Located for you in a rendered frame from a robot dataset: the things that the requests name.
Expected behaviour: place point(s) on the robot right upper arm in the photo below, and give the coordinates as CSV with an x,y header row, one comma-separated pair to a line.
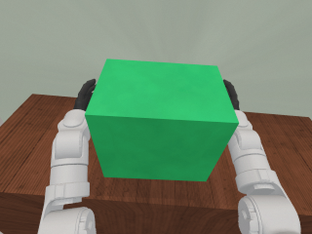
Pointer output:
x,y
267,214

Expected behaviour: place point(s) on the robot right forearm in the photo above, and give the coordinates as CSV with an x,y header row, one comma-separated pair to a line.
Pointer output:
x,y
253,173

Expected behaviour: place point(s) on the carton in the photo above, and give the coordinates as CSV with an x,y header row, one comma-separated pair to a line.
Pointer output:
x,y
159,120

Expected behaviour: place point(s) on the robot left upper arm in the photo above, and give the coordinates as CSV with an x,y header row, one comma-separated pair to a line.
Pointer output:
x,y
69,221

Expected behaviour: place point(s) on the robot left forearm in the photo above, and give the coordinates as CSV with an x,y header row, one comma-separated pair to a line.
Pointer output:
x,y
69,164

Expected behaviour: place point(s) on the pedestal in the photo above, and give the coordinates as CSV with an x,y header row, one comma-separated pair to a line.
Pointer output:
x,y
124,205

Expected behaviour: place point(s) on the right robot hand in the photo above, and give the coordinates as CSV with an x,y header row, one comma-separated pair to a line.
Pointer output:
x,y
232,94

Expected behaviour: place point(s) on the left robot hand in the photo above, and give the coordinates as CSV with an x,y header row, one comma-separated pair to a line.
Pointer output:
x,y
85,95

